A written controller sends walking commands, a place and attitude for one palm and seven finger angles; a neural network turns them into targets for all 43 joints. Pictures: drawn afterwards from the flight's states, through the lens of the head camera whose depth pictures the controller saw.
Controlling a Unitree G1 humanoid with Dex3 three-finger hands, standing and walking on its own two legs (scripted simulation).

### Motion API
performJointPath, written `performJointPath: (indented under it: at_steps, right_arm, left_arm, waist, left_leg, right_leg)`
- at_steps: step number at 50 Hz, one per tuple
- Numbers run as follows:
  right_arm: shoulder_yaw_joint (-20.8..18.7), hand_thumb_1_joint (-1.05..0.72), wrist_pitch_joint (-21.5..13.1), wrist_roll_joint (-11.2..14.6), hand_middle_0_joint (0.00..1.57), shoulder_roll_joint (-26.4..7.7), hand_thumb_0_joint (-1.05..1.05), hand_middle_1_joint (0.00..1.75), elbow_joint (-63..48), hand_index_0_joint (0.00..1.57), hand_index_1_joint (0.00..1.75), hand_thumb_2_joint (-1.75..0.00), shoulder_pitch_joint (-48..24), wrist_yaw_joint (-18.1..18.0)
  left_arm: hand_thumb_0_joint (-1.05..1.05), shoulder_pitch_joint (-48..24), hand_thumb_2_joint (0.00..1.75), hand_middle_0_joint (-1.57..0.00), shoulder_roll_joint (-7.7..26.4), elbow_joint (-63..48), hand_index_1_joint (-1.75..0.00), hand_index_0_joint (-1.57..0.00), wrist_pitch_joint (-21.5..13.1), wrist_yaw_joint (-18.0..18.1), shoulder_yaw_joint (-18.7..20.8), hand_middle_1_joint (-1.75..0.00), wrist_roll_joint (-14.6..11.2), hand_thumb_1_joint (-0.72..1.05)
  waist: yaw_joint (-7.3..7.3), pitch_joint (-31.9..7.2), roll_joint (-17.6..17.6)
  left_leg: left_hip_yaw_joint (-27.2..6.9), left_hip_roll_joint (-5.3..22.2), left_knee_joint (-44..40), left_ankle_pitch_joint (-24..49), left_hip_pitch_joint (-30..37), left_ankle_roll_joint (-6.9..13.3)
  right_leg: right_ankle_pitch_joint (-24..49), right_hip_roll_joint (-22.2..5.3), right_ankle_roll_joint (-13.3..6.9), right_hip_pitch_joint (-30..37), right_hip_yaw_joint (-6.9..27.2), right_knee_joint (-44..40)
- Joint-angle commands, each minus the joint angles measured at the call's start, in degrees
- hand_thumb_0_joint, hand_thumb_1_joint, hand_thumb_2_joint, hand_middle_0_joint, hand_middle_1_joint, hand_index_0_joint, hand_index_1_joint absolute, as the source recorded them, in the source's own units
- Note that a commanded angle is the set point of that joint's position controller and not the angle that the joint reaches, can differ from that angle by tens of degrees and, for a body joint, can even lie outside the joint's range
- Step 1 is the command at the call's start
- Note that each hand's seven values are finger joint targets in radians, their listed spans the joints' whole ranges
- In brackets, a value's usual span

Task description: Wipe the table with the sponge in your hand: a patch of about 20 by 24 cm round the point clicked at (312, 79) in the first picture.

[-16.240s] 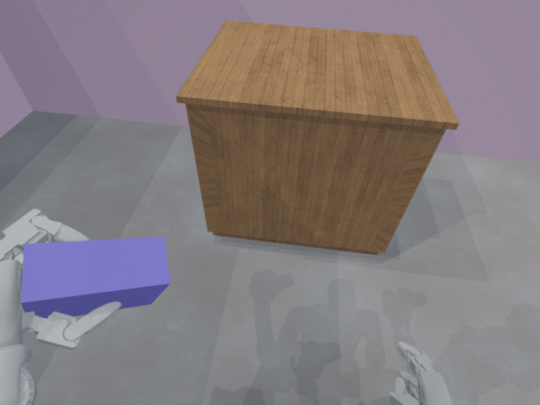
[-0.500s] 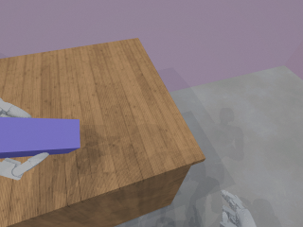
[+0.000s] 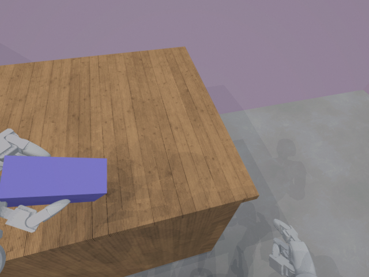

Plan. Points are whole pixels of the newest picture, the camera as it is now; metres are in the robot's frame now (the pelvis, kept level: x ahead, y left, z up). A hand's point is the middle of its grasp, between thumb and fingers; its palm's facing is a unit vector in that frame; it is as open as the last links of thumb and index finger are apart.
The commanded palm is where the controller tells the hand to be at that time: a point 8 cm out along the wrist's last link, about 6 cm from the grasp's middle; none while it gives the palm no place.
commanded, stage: come to a stop and stand still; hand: left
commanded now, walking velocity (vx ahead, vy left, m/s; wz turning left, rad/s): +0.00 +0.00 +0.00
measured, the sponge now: (73, 182) +0.23 +0.22 +0.13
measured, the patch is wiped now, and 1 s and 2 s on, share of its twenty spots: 0.00 0.00 0.00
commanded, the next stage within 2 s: look again from close up in 0.62 s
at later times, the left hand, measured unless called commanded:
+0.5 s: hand (10, 210) +0.17 +0.27 +0.16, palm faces +0.38 -0.85 -0.36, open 10.0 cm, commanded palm +0.12 +0.29 +0.18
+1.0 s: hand (27, 202) +0.18 +0.25 +0.16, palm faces +0.36 -0.86 -0.36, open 10.0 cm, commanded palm +0.13 +0.29 +0.18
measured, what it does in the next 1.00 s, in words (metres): stands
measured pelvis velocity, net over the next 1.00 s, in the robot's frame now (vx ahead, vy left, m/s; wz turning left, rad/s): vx -0.03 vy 0.01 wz -0.01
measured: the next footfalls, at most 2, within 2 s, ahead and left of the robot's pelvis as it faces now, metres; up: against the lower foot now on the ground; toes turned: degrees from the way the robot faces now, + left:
none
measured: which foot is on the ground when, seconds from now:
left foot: down 0.00-1.00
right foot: down 0.00-1.00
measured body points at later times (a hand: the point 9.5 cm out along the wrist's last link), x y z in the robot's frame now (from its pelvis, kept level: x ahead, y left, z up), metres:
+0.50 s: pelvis -0.04 +0.01 +0.00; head -0.02 +0.03 +0.45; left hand +0.14 +0.31 +0.18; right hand +0.14 -0.22 -0.07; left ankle +0.01 +0.08 -0.74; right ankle +0.00 -0.13 -0.74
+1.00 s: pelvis -0.03 +0.01 +0.00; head -0.01 +0.02 +0.45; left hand +0.16 +0.30 +0.18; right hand +0.16 -0.22 -0.07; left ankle +0.01 +0.08 -0.74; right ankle +0.00 -0.13 -0.74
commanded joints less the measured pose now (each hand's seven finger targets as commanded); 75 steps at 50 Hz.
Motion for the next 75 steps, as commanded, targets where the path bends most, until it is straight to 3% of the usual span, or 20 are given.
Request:
performJointPath:
  at_steps: [1,8,9,13,29,32,52,53,54,55,56,57,59,63,65,67,68,70,72,75]
  right_arm:
    - [-3.0,-0.9,-2.6,0.1,0.2,-8.1,0.0,0.3,-8.4,0.2,0.3,-0.9,-1.9,-1.0]
    - [-2.5,-0.9,-4.3,0.4,0.2,-8.3,0.0,0.3,-8.4,0.2,0.3,-0.9,-4.2,-0.9]
    - [-2.2,-0.9,-4.2,-0.1,0.2,-7.5,0.0,0.3,-7.9,0.2,0.3,-0.9,-3.3,-0.9]
    - [-2.6,-0.9,-4.4,0.3,0.2,-7.9,0.0,0.3,-7.8,0.2,0.3,-0.9,-3.7,-0.9]
    - [-2.0,-0.9,-5.1,-0.2,0.2,-7.5,0.0,0.3,-7.7,0.2,0.3,-0.9,-3.3,-1.3]
    - [-2.0,-0.9,-5.6,-0.1,0.2,-7.2,0.0,0.3,-8.2,0.2,0.3,-0.9,-3.3,-1.3]
    - [-1.7,-0.9,-3.5,-0.2,0.2,-7.2,0.0,0.3,-9.4,0.2,0.3,-0.9,-3.9,-2.3]
    - [8.5,-0.9,-0.7,3.7,0.2,-10.6,0.0,0.3,-15.3,0.2,0.3,-0.9,4.2,-6.9]
    - [-0.3,-0.9,-2.2,-3.8,0.2,-5.2,0.0,0.3,-5.9,0.2,0.3,-0.9,-4.6,-5.8]
    - [-0.5,-0.9,-3.2,-4.0,0.2,-7.9,0.0,0.3,-6.8,0.2,0.3,-0.9,-2.1,-2.2]
    - [-2.2,-0.9,-2.2,-3.3,0.2,-11.4,0.0,0.3,-5.5,0.2,0.3,-0.9,-1.9,-1.4]
    - [-1.3,-0.9,-2.2,-2.4,0.2,-9.7,0.0,0.3,-7.1,0.2,0.3,-0.9,-5.8,-1.9]
    - [-0.5,-0.9,-1.9,-0.9,0.2,-10.4,0.0,0.3,-6.7,0.2,0.3,-0.9,-8.0,-1.9]
    - [0.9,-0.9,0.5,0.0,0.2,-9.6,0.0,0.3,-9.8,0.2,0.3,-0.9,-11.1,-0.8]
    - [0.3,-0.9,1.1,-1.2,0.2,-9.6,0.0,0.3,-9.5,0.2,0.3,-0.9,-10.4,-1.4]
    - [-0.4,-0.9,0.8,-1.8,0.2,-9.3,0.0,0.3,-9.6,0.2,0.3,-0.9,-10.0,-2.5]
    - [-0.6,-0.9,0.8,-1.3,0.2,-9.8,0.0,0.3,-9.6,0.2,0.3,-0.9,-10.8,-3.1]
    - [-1.1,-0.9,-0.2,-1.9,0.2,-7.8,0.0,0.3,-7.5,0.2,0.3,-0.9,-7.0,-3.9]
    - [-1.9,-0.9,-0.2,-2.0,0.2,-8.3,0.0,0.3,-5.6,0.2,0.3,-0.9,-5.0,-4.0]
    - [-1.9,-0.9,-0.3,-2.0,0.2,-8.4,0.0,0.3,-4.1,0.2,0.3,-0.9,-4.0,-4.6]
  left_arm:
    - [0.0,-6.1,1.3,-1.2,8.1,-9.0,-1.6,-1.2,-2.3,0.5,4.7,-1.6,-1.3,0.1]
    - [0.0,-7.2,1.3,-1.2,11.7,-16.7,-1.6,-1.2,-2.0,1.6,5.9,-1.6,-0.5,0.1]
    - [0.0,-6.7,1.3,-1.2,8.9,-17.1,-1.6,-1.2,-2.4,1.5,4.2,-1.6,-0.5,0.1]
    - [0.0,-3.6,1.3,-1.2,11.4,-13.4,-1.6,-1.2,-2.1,1.7,7.6,-1.6,-1.0,0.1]
    - [0.0,-7.5,1.3,-1.2,7.2,-13.2,-1.6,-1.2,-2.2,1.0,3.3,-1.6,-0.1,0.1]
    - [0.0,-7.6,1.3,-1.2,7.9,-14.7,-1.6,-1.2,-2.1,1.1,3.7,-1.6,0.2,0.1]
    - [0.0,-4.5,1.3,-1.2,5.9,-14.4,-1.6,-1.2,0.6,1.1,3.2,-1.6,0.3,0.1]
    - [0.0,-57.6,1.3,-1.2,52.1,-32.4,-1.6,-1.2,-7.8,1.6,19.5,-1.6,5.4,0.1]
    - [0.0,-42.3,1.3,-1.2,21.9,-4.4,-1.6,-1.2,3.9,-0.8,16.0,-1.6,11.0,0.1]
    - [0.0,-29.7,1.3,-1.2,15.6,-0.3,-1.6,-1.2,5.8,-1.6,5.7,-1.6,7.7,0.1]
    - [0.0,-25.2,1.3,-1.2,16.7,-2.4,-1.6,-1.2,7.2,-1.5,9.6,-1.6,8.2,0.1]
    - [0.0,-24.6,1.3,-1.2,9.7,-3.7,-1.6,-1.2,10.0,-3.7,4.9,-1.6,3.7,0.1]
    - [0.0,-13.8,1.3,-1.2,10.0,-3.8,-1.6,-1.2,16.3,-7.2,6.6,-1.6,-1.3,0.1]
    - [0.0,-1.8,1.3,-1.2,14.3,-12.5,-1.6,-1.2,23.5,-9.7,4.7,-1.6,6.8,0.1]
    - [0.0,-1.9,1.3,-1.2,17.0,-13.5,-1.6,-1.2,21.6,-9.0,8.2,-1.6,8.4,0.1]
    - [0.0,-2.0,1.3,-1.2,19.1,-15.8,-1.6,-1.2,16.5,-7.9,13.8,-1.6,5.8,0.1]
    - [0.0,-5.2,1.3,-1.2,23.9,-19.6,-1.6,-1.2,13.9,-6.9,18.9,-1.6,4.0,0.1]
    - [0.0,-5.6,1.3,-1.2,19.9,-14.4,-1.6,-1.2,8.5,-5.0,17.1,-1.6,3.4,0.1]
    - [0.0,-9.1,1.3,-1.2,19.8,-13.4,-1.6,-1.2,5.5,-3.4,15.4,-1.6,5.2,0.1]
    - [0.0,-14.1,1.3,-1.2,20.1,-5.8,-1.6,-1.2,7.3,-2.4,11.3,-1.6,9.4,0.1]
  waist:
    - [-0.74,-8.6,1.4]
    - [-0.47,-10.5,5.8]
    - [-0.49,-10.3,5.8]
    - [-0.75,-8.3,5.6]
    - [-0.95,-6.5,4.4]
    - [-1.0,-7.0,7.1]
    - [-1.11,-8.2,4.0]
    - [-5.06,-7.7,17.2]
    - [1.39,-15.2,13.0]
    - [-0.93,-10.0,9.2]
    - [0.19,-18.0,9.0]
    - [2.06,-18.7,12.2]
    - [4.06,-14.3,9.2]
    - [4.01,-6.8,7.1]
    - [2.41,-5.2,1.7]
    - [2.38,-8.4,-2.9]
    - [3.06,-10.9,-1.8]
    - [2.42,-8.6,-0.9]
    - [1.28,-7.9,5.9]
    - [-0.4,-5.0,12.0]
  left_leg:
    - [-8.6,6.6,-5.7,8.2,3.5,-2.5]
    - [-10.4,6.6,-6.4,4.5,3.4,-2.1]
    - [-10.4,6.7,-6.8,4.0,2.0,-2.1]
    - [-11.1,6.7,-7.1,1.0,1.3,-2.5]
    - [-12.1,7.9,-11.2,-10.0,-0.7,-1.8]
    - [-12.0,7.8,-10.8,-9.5,-0.9,-1.7]
    - [-9.4,8.0,-9.6,2.6,4.1,-2.4]
    - [-8.8,7.0,-10.2,-16.3,-9.0,1.4]
    - [-5.5,4.3,-6.9,-0.6,8.4,-5.8]
    - [-6.5,3.5,-8.2,8.8,8.0,-7.5]
    - [-6.5,5.2,-6.3,13.3,14.7,-7.1]
    - [-5.5,3.9,-5.4,11.6,15.3,-6.6]
    - [-3.4,3.6,-6.2,7.7,10.2,-5.4]
    - [-1.0,3.5,-5.8,12.2,6.3,-2.4]
    - [-1.4,3.6,-4.9,11.4,5.3,-1.8]
    - [-1.6,3.3,-2.8,10.2,6.0,-1.3]
    - [-1.2,2.9,-2.1,7.5,6.8,-1.1]
    - [-1.1,2.6,-0.5,8.3,6.3,-1.5]
    - [-1.0,2.2,1.1,6.2,6.0,-1.7]
    - [-0.7,1.5,2.1,0.7,3.2,-1.5]
  right_leg:
    - [8.8,-5.0,-1.7,2.6,6.7,-4.7]
    - [5.8,-4.6,-1.7,4.1,6.8,-4.3]
    - [6.1,-4.4,-1.8,5.2,5.9,-4.3]
    - [2.9,-4.7,-2.0,2.9,6.4,-5.8]
    - [-2.8,-3.5,-1.4,2.1,6.0,-6.8]
    - [-2.0,-3.6,-1.6,3.0,6.5,-6.7]
    - [6.1,-3.6,-1.6,5.2,6.2,-7.5]
    - [-2.2,4.2,3.2,17.7,4.6,1.4]
    - [2.0,4.2,-2.3,3.6,0.9,4.2]
    - [2.7,4.8,-2.9,-0.6,-1.6,1.0]
    - [5.7,5.5,-2.4,-2.1,-0.6,2.4]
    - [5.7,4.3,-2.5,-1.4,0.3,1.6]
    - [7.3,3.0,-2.9,3.1,-0.8,-0.6]
    - [8.6,3.6,-2.7,3.2,-0.7,-1.2]
    - [7.7,3.7,-1.9,1.5,-0.9,-1.7]
    - [6.2,4.0,-1.1,0.7,-0.5,-1.7]
    - [3.0,4.3,-0.9,0.5,0.8,-2.1]
    - [3.6,4.1,-0.7,-0.9,1.0,-2.0]
    - [2.2,3.3,-0.8,-3.5,2.1,-1.9]
    - [-2.9,1.2,-1.0,-5.8,3.8,-3.2]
